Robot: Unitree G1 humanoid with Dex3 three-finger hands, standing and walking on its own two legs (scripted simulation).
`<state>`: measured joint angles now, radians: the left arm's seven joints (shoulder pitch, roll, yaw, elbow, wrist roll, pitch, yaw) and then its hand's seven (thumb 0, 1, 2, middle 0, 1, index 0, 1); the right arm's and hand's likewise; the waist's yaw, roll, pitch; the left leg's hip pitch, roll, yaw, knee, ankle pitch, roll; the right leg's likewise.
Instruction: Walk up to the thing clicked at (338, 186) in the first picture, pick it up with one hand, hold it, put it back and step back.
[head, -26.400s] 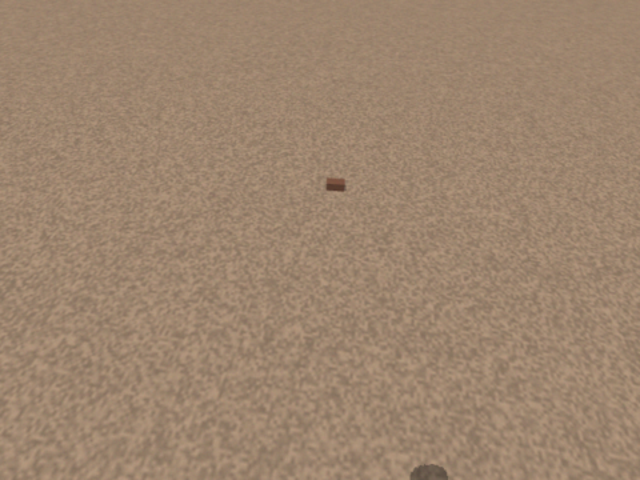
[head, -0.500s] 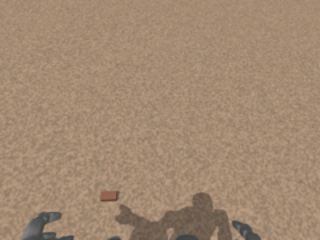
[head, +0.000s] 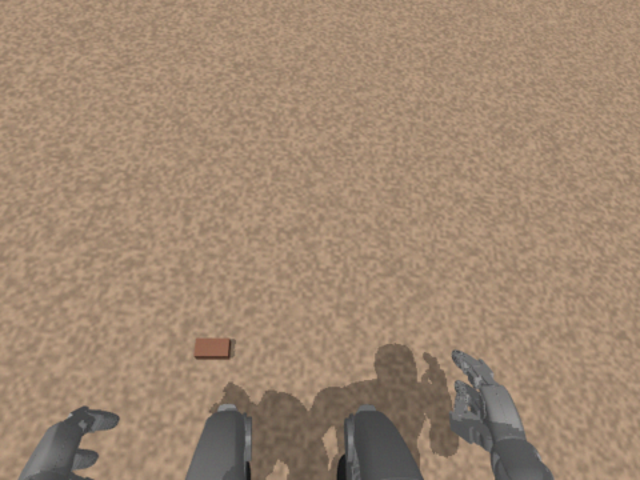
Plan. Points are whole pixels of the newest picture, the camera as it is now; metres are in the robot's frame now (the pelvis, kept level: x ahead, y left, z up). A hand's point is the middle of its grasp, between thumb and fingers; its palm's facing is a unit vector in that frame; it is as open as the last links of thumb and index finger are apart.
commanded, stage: rise first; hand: left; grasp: from above
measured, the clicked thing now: (213, 348) +0.42 +0.21 -0.63
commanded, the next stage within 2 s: none
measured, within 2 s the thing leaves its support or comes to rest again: neither
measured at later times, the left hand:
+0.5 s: hand (151, 390) +0.28 +0.27 -0.35, palm faces -0.47 -0.33 -0.82, open 12.0 cm
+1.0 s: hand (169, 366) +0.34 +0.27 -0.44, palm faces -0.45 -0.07 -0.89, open 12.1 cm
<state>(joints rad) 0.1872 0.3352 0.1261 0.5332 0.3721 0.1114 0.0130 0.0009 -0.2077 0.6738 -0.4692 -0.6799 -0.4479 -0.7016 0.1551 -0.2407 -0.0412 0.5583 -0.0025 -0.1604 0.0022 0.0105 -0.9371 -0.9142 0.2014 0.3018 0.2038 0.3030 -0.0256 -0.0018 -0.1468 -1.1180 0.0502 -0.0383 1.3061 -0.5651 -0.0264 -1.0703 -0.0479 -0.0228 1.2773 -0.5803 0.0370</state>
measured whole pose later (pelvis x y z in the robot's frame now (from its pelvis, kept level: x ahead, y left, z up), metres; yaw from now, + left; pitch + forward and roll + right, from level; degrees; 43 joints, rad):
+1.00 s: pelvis -0.08 +0.00 -0.29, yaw -5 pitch +32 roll -6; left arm -0.70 0.63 0.09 1.21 1.19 -0.25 0.34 0.00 -0.17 0.74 -0.41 -0.64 -0.39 -0.65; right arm 0.14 -0.26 -0.04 0.78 -0.11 -0.05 0.10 0.01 -0.90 -0.90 0.20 0.30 0.20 0.30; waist -0.13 -0.01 -0.11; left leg -2.21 0.03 -0.15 2.30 -0.65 -0.03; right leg -2.13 -0.01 -0.02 2.24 -0.67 0.05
